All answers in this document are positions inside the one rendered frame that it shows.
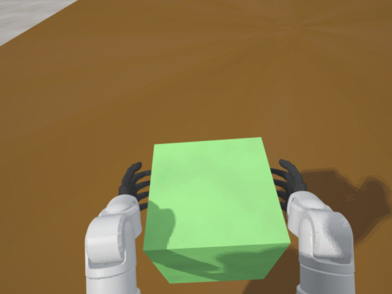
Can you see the robot left hand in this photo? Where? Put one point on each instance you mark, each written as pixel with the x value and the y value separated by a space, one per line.
pixel 129 187

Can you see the left robot forearm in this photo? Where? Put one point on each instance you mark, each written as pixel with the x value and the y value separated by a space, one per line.
pixel 110 253

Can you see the robot right hand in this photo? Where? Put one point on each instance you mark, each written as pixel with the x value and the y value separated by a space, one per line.
pixel 294 181

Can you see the right robot forearm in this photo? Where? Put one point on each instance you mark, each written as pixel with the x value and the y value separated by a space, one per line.
pixel 325 241

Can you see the carton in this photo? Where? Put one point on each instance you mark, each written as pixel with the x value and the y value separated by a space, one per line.
pixel 213 212

